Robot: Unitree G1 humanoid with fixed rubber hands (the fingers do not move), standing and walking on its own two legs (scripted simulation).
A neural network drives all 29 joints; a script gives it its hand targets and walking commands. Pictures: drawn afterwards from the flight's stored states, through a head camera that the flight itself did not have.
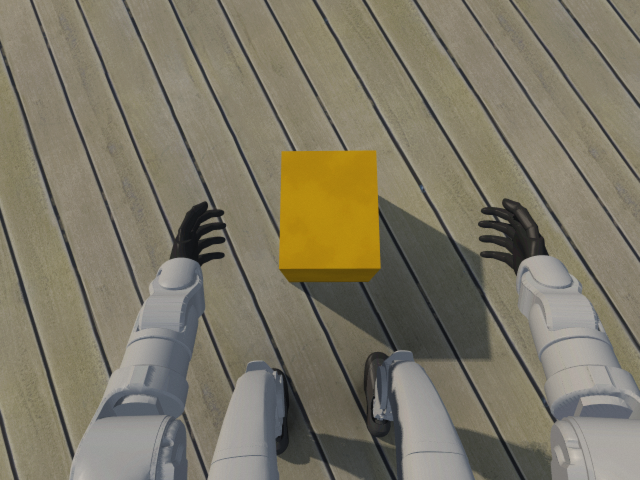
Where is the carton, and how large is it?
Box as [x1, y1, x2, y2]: [279, 150, 380, 281]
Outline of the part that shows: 375,150 282,151 279,269 288,281 368,281 380,268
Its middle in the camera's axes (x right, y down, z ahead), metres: +0.03 -0.05 +1.00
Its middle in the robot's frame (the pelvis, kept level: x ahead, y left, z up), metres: +0.54 +0.00 -0.57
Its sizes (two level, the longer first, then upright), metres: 0.279 0.222 0.243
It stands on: the floor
